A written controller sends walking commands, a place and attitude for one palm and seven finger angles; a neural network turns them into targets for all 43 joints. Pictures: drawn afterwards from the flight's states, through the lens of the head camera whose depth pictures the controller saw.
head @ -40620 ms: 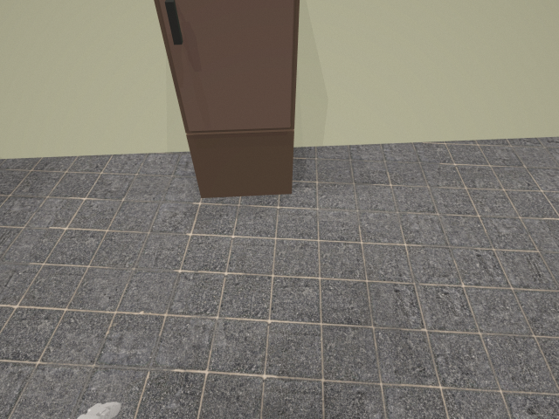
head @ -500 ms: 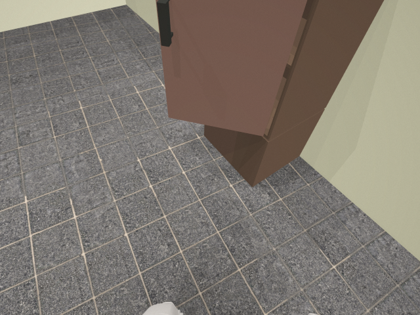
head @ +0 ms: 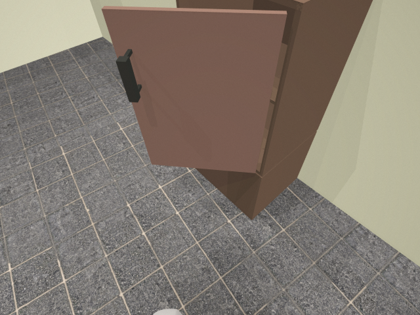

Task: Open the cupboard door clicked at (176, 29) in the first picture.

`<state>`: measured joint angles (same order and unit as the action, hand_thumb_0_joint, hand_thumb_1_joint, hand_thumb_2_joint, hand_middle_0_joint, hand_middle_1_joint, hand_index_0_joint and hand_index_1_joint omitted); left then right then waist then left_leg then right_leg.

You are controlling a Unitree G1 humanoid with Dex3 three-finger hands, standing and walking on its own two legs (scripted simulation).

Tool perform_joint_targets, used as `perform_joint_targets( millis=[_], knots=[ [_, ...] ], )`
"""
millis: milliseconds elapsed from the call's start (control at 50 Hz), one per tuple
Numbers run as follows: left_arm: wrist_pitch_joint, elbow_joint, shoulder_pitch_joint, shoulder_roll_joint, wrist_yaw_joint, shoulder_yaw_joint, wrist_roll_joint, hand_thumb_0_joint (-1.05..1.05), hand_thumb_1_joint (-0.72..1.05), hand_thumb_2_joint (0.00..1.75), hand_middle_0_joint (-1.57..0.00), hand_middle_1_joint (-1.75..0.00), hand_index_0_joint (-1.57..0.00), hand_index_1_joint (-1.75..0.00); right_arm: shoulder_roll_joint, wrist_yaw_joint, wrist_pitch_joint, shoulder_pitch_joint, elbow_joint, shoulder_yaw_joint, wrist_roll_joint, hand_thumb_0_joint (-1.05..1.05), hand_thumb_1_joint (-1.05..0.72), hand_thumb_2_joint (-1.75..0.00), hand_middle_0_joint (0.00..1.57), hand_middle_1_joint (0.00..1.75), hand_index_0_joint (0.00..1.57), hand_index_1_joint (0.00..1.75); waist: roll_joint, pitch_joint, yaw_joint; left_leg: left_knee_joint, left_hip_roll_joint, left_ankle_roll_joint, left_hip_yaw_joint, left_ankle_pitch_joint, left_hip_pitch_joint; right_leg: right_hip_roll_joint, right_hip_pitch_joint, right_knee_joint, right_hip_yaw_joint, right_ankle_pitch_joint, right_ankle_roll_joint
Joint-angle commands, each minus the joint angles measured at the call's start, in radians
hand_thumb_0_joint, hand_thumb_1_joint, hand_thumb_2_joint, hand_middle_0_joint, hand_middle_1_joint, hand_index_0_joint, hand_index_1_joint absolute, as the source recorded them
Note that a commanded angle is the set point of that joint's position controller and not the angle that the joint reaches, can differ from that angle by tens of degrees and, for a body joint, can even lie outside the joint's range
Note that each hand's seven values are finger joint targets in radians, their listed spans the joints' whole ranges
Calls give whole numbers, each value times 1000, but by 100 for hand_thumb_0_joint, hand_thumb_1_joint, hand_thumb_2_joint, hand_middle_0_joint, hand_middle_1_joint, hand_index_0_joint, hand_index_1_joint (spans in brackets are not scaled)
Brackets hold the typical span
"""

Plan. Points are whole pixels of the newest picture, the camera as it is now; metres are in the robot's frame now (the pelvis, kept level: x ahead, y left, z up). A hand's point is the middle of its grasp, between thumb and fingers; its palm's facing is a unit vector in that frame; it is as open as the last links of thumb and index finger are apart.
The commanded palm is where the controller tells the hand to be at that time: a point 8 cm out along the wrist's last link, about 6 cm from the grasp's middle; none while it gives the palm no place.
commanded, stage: take the last steps up to it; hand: left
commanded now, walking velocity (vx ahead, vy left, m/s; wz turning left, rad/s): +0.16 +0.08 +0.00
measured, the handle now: (131, 75) +0.67 +0.25 +0.09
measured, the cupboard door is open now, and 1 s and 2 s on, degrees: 41 41 41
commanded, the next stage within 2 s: come to a stop and stand still in 0.04 s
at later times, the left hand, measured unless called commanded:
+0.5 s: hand out of the picture +0.13 +0.26 -0.19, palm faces +0.01 -0.98 -0.18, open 7.4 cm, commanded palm none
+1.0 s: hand out of the picture +0.09 +0.18 -0.18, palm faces +0.00 -0.98 -0.18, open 7.3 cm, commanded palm none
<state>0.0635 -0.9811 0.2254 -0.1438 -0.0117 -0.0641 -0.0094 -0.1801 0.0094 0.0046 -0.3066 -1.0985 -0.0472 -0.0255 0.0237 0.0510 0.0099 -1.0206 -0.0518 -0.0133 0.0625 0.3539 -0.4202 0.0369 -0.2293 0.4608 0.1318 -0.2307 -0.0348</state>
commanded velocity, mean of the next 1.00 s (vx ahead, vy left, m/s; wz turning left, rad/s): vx -0.07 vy -0.07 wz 0.00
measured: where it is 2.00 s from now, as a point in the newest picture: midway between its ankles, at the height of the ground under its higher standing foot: outside the picture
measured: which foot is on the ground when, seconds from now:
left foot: up 0.00-0.20, down 0.22-0.74, up 0.76-0.96, down 0.98-1.00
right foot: down 0.00-0.22, up 0.24-0.72, down 0.74-1.00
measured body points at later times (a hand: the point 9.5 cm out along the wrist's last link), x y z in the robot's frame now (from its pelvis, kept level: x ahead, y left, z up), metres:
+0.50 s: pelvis +0.09 +0.07 +0.00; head +0.13 +0.10 +0.44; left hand +0.13 +0.32 -0.17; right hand +0.18 -0.16 -0.14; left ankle +0.15 +0.16 -0.74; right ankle +0.04 -0.07 -0.66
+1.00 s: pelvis +0.06 +0.01 -0.01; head +0.08 +0.01 +0.44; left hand +0.09 +0.23 -0.17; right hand +0.04 -0.23 -0.16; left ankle +0.06 +0.12 -0.74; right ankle +0.03 -0.11 -0.74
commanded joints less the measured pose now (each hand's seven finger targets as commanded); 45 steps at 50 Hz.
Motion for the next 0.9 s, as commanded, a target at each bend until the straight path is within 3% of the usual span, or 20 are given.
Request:
perform_joint_targets(
  millis=[0, 100, 140, 160, 180, 200, 220, 240, 260, 300, 360, 440, 600, 680, 700, 720, 740, 760, 800, 880],
  knots=[
    [22, -9, 105, -124, 0, -12, -10, 0, 90, 90, -20, -30, -20, -30, -2, 8, 14, -6, 67, 2, 5, 0, -90, -90, 20, 30, 20, 30, -125, -50, -9, 161, -37, -35, 1, -92, -60, 244, 98, -251, -142, 342, -109],
    [11, -53, 123, -175, 5, -19, -14, 0, 90, 90, -20, -30, -20, -30, -6, 16, 29, 59, 97, 5, 8, 0, -90, -90, 20, 30, 20, 30, -174, -44, -36, 399, 4, -25, 40, -120, 18, 240, 117, -199, -124, 281, -99],
    [-2, -65, 100, -165, 1, -13, -10, 0, 90, 90, -20, -30, -20, -30, -14, 7, 40, 26, 78, 7, 5, 0, -90, -90, 20, 30, 20, 30, -183, -38, -5, 537, 31, -23, 54, -214, 157, 198, 52, -128, -97, 243, -59],
    [-11, -69, 104, -135, -3, -1, -8, 0, 90, 90, -20, -30, -20, -30, -42, 0, 46, -14, 58, 5, 4, 0, -90, -90, 20, 30, 20, 30, -106, -46, 10, 596, 11, -22, 20, -310, 277, 158, -19, -41, -81, 212, -31],
    [-18, -71, 145, -94, -9, 15, -4, 0, 90, 90, -20, -30, -20, -30, -110, -12, 56, -81, 48, -3, -1, 0, -90, -90, 20, 30, 20, 30, 69, -123, 22, 592, -116, 17, -106, -575, 402, 89, -85, 85, -37, 64, 15],
    [-30, -75, 189, -65, -16, 27, 10, 0, 90, 90, -20, -30, -20, -30, -166, -31, 50, -86, 52, -5, 2, 0, -90, -90, 20, 30, 20, 30, 199, -175, 8, 606, -275, 103, -245, -818, 419, 42, -97, 152, -17, -220, 61],
    [-44, -88, 208, -63, -23, 32, 9, 0, 90, 90, -20, -30, -20, -30, -173, -43, 33, -54, 56, -6, 3, 0, -90, -90, 20, 30, 20, 30, 168, -161, 9, 640, -322, 165, -249, -866, 361, 30, -56, 248, -55, -362, 64],
    [-57, -90, 201, -67, -24, 32, 4, 0, 90, 90, -20, -30, -20, -30, -175, -52, 25, -17, 67, -5, 0, 0, -90, -90, 20, 30, 20, 30, 106, -122, 4, 656, -317, 178, -239, -841, 314, 24, -68, 315, -72, -387, 63],
    [-74, -98, 178, -76, -24, 34, 3, 0, 90, 90, -20, -30, -20, -30, -172, -63, 23, 21, 69, 0, 2, 0, -90, -90, 20, 30, 20, 30, 173, -83, -3, 665, -312, 178, -242, -907, 278, 37, -104, 379, -87, -377, 65],
    [-93, -84, 152, -116, -23, 13, -3, 0, 90, 90, -20, -30, -20, -30, -177, -76, 7, 7, 70, -9, 6, 0, -90, -90, 20, 30, 20, 30, 184, -77, 18, 629, -326, 190, -213, -1072, 279, 36, -140, 505, -131, -351, 65],
    [-110, -42, 123, -133, -16, -9, -6, 0, 90, 90, -20, -30, -20, -30, -191, -87, -4, 22, 86, -29, 6, 0, -90, -90, 20, 30, 20, 30, 71, -126, 17, 610, -344, 221, -201, -998, 339, 8, -240, 632, -146, -309, 64],
    [-132, 3, 94, -123, -6, -27, -12, 0, 90, 90, -20, -30, -20, -30, -182, -84, -6, 76, 110, -36, 4, 0, -90, -90, 20, 30, 20, 30, 96, -164, -3, 669, -334, 200, -170, -680, 277, 3, -273, 724, -185, -213, 83],
    [-129, 47, 38, -106, 14, -14, -15, 0, 90, 90, -20, -30, -20, -30, -215, -48, -18, 102, 118, -55, -15, 0, -90, -90, 20, 30, 20, 30, 203, -95, 6, 802, -275, 138, -189, -7, 117, 1, -94, 334, -80, -222, 54],
    [-111, 8, 145, -139, 8, -17, -10, 0, 90, 90, -20, -30, -20, -30, -201, -34, -28, 89, 114, -60, -7, 0, -90, -90, 20, 30, 20, 30, 95, -87, -38, 737, -168, 60, -124, 70, -9, -20, 170, -44, -45, -74, 25],
    [-103, 6, 162, -189, -1, -25, -19, 0, 90, 90, -20, -30, -20, -30, -148, -30, -33, 80, 120, -52, 2, 0, -90, -90, 20, 30, 20, 30, -65, -73, -45, 604, -84, 15, -56, 115, -63, 92, 180, -179, -181, -176, -17],
    [-95, 24, 109, -261, -9, -32, -25, 0, 90, 90, -20, -30, -20, -30, -76, -25, -38, 91, 139, -33, 10, 0, -90, -90, 20, 30, 20, 30, -316, -21, -31, 419, 15, -34, 33, 122, -114, 281, 64, -316, -408, -348, -94],
    [-92, 57, 24, -268, -13, -18, -22, 0, 90, 90, -20, -30, -20, -30, -100, -16, -44, 138, 159, -29, 8, 0, -90, -90, 20, 30, 20, 30, -269, 27, -38, 264, 2, -14, -29, 163, -57, 339, -116, -359, -422, -395, -137],
    [-92, 71, -37, -246, -12, -9, -24, 0, 90, 90, -20, -30, -20, -30, -68, -7, -42, 121, 164, -25, 7, 0, -90, -90, 20, 30, 20, 30, -163, 37, -2, 228, 11, -1, -39, 113, -18, 305, -152, -325, -354, -297, -137],
    [-68, 44, -69, -194, -15, 5, -14, 0, 90, 90, -20, -30, -20, -30, -72, -12, -50, 61, 105, -24, 2, 0, -90, -90, 20, 30, 20, 30, -253, 28, 25, 169, 10, -10, -35, 32, 4, 200, -101, -258, -242, -64, -97],
    [-56, 3, -20, -170, -17, 13, -9, 0, 90, 90, -20, -30, -20, -30, -51, -20, -34, 16, 76, -12, 10, 0, -90, -90, 20, 30, 20, 30, -184, 11, 16, 367, 14, -20, -10, 11, 96, 182, -16, -163, -188, 162, -97]
  ],
)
